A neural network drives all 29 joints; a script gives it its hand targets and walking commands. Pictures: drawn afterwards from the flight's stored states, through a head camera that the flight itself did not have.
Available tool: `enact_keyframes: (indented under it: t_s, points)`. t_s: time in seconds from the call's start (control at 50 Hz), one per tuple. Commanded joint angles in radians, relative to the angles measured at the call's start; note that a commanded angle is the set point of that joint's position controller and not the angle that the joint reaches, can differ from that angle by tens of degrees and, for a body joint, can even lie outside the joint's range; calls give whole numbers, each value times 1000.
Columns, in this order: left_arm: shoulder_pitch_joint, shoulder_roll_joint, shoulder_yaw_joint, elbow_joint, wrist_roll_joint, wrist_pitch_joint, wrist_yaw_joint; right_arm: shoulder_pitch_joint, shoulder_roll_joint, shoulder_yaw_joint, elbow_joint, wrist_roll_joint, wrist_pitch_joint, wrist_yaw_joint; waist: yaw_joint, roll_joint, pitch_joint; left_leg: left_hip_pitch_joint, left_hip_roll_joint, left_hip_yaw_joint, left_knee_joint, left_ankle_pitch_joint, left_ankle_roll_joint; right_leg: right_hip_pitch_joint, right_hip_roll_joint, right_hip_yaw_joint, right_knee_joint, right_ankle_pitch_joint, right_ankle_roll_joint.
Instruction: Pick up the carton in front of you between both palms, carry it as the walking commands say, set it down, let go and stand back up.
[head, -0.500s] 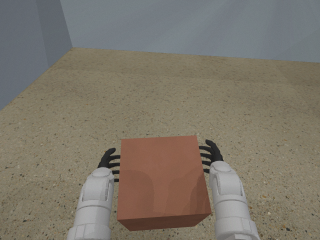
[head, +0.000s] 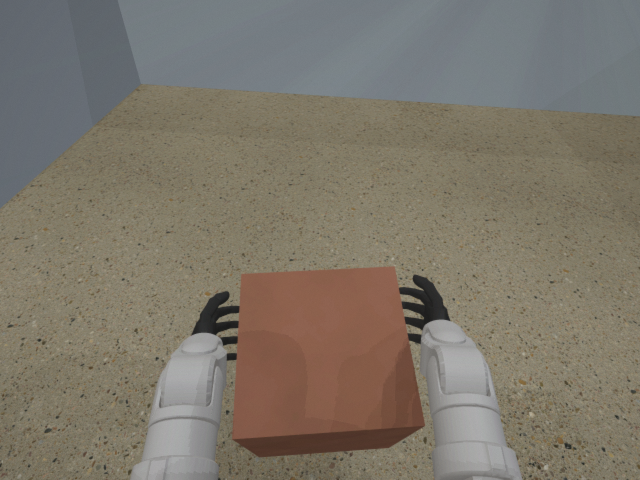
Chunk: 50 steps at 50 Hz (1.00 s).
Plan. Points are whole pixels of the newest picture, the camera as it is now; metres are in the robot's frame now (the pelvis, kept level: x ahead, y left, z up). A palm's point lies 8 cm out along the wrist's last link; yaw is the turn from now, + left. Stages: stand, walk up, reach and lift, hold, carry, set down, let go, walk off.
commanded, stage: carry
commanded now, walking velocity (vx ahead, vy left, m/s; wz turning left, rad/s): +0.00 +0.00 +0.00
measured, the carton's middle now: (321, 369) +0.31 -0.01 -0.06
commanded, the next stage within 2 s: hold in 0.12 s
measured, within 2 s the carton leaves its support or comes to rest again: neither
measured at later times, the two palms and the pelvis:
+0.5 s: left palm (229, 333) +0.31 +0.12 +0.04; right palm (464, 350) +0.27 -0.18 +0.06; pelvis +0.00 +0.02 +0.01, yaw -8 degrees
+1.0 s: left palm (215, 327) +0.31 +0.13 +0.04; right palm (448, 342) +0.28 -0.16 +0.06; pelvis +0.01 +0.04 +0.01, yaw -9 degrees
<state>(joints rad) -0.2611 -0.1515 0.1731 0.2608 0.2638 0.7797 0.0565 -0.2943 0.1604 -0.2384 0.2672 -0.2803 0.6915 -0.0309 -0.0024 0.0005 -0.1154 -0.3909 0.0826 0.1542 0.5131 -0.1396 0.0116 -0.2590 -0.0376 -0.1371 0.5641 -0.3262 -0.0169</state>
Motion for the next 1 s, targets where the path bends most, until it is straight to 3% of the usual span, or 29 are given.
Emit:
enact_keyframes:
  t_s: [0.0,0.1,0.12,0.14,0.16,0.2,0.24,0.34,0.64,0.98]
  points:
    - [-625,-916,-539,-170,-297,-106,-265,-392,969,535,27,256,7,263,1,0,-269,187,90,-110,-48,100,8,0,-113,111,-117,125,-16]
    - [-620,-913,-540,-171,-296,-104,-265,-386,964,533,24,254,8,262,1,-1,-265,185,90,-107,-46,101,6,-2,-113,112,-116,132,-17]
    - [-556,-922,-529,-208,-297,-99,-282,-362,1014,516,58,239,-5,279,-2,-120,-126,514,-189,-193,-36,163,19,-122,59,255,-231,256,-39]
    - [-598,-903,-544,-237,-291,-110,-285,-356,1007,511,60,223,-32,274,-25,-143,-135,576,-176,-220,-34,195,12,-159,50,272,-246,257,-53]
    - [-613,-916,-553,-234,-287,-112,-289,-339,993,496,64,209,-42,268,-21,-74,-138,512,-181,-218,-55,208,4,-49,69,264,-224,305,-39]
    - [-611,-923,-581,-227,-296,-109,-294,-361,975,483,38,211,-48,260,-36,-40,-170,471,-181,-209,-79,186,-6,77,85,255,-227,328,-19]
    - [-587,-928,-579,-208,-295,-108,-293,-392,973,501,26,224,-49,264,-24,-28,-166,460,-181,-211,-92,154,-8,107,86,254,-233,302,-14]
    - [-547,-928,-520,-166,-244,-120,-272,-452,966,528,37,252,-53,293,33,-22,-118,514,-181,-216,-106,106,6,24,80,250,-252,205,-14]
    - [-595,-954,-515,-124,-256,-113,-289,-438,958,460,68,206,-51,299,-11,2,-116,597,-140,-234,-147,86,-8,-12,114,237,-252,139,-32]
    - [-595,-946,-505,-117,-252,-109,-287,-444,958,442,77,202,-47,302,0,13,-122,603,-130,-242,-154,111,-10,-4,118,239,-248,150,-31]
